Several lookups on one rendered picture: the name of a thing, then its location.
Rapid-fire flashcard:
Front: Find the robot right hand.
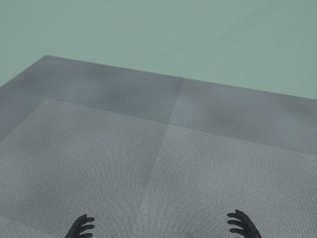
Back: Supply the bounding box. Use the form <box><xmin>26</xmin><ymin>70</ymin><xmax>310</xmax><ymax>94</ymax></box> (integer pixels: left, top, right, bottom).
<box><xmin>227</xmin><ymin>209</ymin><xmax>262</xmax><ymax>238</ymax></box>

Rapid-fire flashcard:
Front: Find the robot left hand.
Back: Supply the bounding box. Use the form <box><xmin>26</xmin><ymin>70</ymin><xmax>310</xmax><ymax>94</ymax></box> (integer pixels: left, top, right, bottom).
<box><xmin>65</xmin><ymin>214</ymin><xmax>95</xmax><ymax>238</ymax></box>

